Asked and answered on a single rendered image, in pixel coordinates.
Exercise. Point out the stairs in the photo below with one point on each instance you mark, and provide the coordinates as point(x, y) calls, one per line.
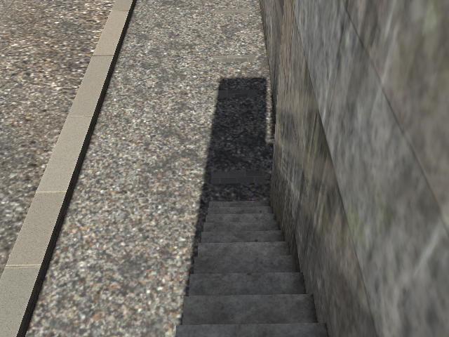
point(245, 281)

